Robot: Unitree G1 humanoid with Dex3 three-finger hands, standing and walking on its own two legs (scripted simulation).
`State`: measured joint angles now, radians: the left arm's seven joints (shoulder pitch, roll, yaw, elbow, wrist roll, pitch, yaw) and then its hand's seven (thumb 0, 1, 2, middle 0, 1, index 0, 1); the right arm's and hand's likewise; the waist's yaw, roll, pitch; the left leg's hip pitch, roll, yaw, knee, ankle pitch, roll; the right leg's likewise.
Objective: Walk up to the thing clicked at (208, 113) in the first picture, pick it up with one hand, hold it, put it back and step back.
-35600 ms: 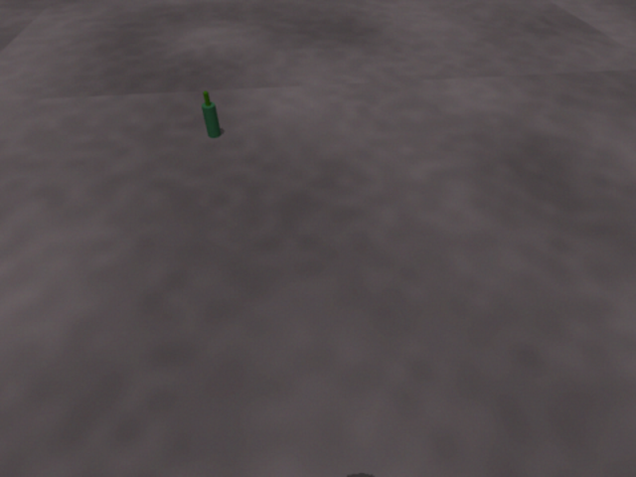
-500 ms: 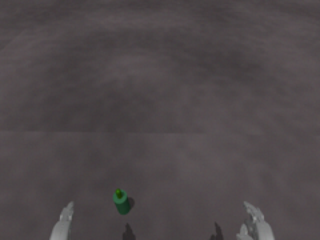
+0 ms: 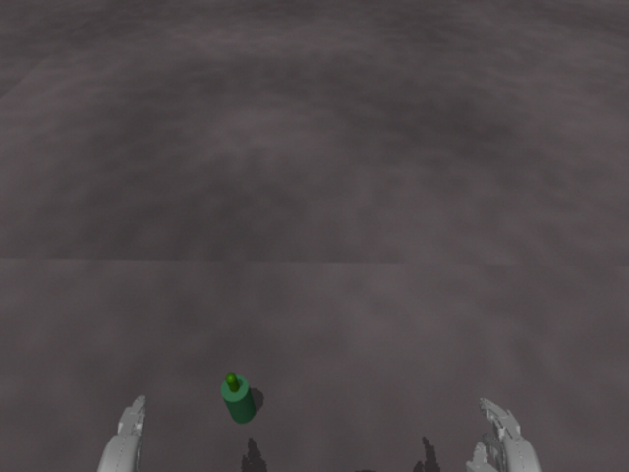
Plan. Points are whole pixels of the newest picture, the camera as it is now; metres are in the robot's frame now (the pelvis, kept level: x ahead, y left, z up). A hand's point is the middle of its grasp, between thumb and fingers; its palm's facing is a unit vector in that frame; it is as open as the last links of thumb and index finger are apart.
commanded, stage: stand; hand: left
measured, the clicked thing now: (237, 395) +0.45 +0.21 -0.59
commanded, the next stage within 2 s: none
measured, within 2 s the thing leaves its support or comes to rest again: neither
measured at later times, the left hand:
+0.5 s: hand out of the picture +0.16 +0.20 -0.09, palm faces -0.02 -0.94 -0.33, open 8.3 cm
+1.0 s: hand out of the picture +0.05 +0.26 -0.11, palm faces -0.01 -0.94 -0.33, open 7.4 cm
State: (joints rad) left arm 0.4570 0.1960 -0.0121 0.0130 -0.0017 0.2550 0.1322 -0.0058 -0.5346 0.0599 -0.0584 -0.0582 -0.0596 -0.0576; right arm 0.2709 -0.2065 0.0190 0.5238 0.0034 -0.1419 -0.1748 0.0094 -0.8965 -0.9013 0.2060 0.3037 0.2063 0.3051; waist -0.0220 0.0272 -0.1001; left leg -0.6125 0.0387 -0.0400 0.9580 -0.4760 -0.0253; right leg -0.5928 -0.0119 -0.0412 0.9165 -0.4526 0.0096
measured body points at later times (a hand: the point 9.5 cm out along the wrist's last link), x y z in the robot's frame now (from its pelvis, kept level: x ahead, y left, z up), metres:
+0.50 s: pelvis +0.00 +0.00 +0.01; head +0.02 +0.01 +0.46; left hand +0.16 +0.25 -0.06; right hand +0.15 -0.25 -0.09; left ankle +0.01 +0.13 -0.69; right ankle +0.01 -0.13 -0.69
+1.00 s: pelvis -0.01 +0.02 +0.05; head -0.02 +0.02 +0.50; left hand +0.05 +0.31 -0.08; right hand +0.06 -0.26 -0.09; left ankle +0.01 +0.13 -0.69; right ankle +0.01 -0.13 -0.69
